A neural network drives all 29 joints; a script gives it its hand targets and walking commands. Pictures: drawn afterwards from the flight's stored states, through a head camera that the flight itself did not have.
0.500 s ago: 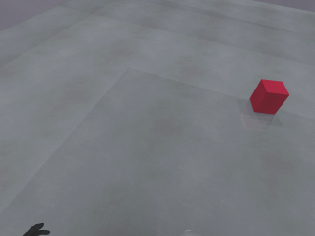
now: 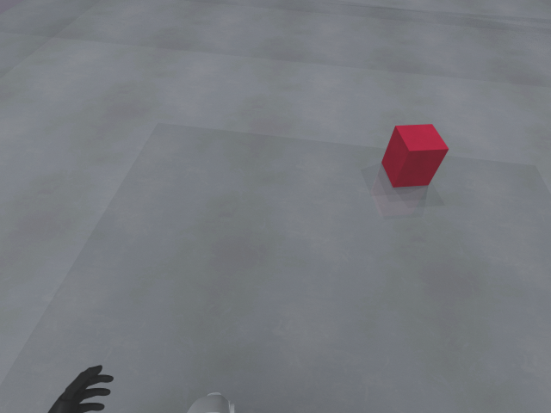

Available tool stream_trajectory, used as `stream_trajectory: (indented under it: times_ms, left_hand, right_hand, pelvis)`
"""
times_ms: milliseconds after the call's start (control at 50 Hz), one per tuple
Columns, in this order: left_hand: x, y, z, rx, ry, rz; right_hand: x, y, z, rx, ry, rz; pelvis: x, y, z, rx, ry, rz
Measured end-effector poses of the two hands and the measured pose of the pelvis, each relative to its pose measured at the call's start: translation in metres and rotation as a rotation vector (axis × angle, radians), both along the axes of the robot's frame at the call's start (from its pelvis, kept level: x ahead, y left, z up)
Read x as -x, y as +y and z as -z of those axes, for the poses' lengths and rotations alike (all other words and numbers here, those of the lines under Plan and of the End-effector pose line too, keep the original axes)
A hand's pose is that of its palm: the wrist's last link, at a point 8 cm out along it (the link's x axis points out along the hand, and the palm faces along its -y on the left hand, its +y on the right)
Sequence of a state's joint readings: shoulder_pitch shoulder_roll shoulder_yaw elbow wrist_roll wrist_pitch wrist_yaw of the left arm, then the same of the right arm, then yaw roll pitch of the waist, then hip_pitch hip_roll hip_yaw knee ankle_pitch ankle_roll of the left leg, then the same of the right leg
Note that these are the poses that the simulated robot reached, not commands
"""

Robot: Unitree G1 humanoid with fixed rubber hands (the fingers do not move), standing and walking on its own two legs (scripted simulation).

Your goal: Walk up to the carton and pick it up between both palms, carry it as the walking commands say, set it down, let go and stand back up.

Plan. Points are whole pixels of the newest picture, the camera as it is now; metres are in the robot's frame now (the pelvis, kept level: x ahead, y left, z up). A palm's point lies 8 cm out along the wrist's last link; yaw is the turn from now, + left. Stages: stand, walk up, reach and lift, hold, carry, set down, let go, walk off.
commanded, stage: walk up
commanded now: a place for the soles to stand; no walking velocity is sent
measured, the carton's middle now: (412, 156) +1.37 -0.68 -0.64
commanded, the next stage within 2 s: none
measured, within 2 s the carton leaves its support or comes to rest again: neither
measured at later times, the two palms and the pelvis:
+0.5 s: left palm (171, 232) +0.46 +0.23 -0.09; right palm out of the picture +0.17 -0.40 -0.07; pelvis +0.24 -0.05 +0.00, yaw -11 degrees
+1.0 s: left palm (210, 179) +0.63 +0.18 -0.11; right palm (528, 263) +0.40 -0.46 -0.06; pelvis +0.45 -0.11 +0.00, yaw -16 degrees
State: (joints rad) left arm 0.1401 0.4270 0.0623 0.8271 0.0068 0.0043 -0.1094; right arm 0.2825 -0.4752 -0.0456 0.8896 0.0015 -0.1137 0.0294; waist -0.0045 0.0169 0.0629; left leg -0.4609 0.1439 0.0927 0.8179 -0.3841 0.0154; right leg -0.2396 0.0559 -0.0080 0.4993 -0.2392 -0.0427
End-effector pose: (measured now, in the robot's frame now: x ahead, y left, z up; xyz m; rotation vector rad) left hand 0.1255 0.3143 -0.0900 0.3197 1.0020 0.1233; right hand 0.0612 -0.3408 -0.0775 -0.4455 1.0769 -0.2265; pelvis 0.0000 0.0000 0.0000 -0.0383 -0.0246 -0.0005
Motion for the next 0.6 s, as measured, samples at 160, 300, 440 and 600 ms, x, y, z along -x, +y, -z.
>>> stream_trajectory:
  times_ms: [160, 300, 440, 600]
  left_hand:
    - [-0.059, 0.03, 0.02, -0.034, 0.087, 0.022]
    - [-0.16, 0.006, 0.004, -0.007, 0.085, 0.136]
    - [-0.279, -0.047, -0.001, 0.015, 0.022, 0.225]
    - [-0.383, -0.118, 0.005, -0.007, -0.071, 0.263]
  right_hand:
    - [-0.056, 0.008, 0.0, 0.058, -0.04, 0.057]
    - [-0.065, -0.006, -0.025, 0.077, 0.013, 0.166]
    - [-0.09, -0.041, -0.024, 0.081, 0.093, 0.258]
    - [-0.171, -0.086, 0.007, 0.034, 0.099, 0.292]
  pelvis:
    - [-0.081, 0.018, 0.013, -0.032, 0.005, 0.069]
    - [-0.142, 0.009, -0.008, -0.027, 0.003, 0.129]
    - [-0.209, -0.023, -0.007, -0.047, 0.012, 0.175]
    - [-0.286, -0.075, 0.011, -0.037, 0.013, 0.233]
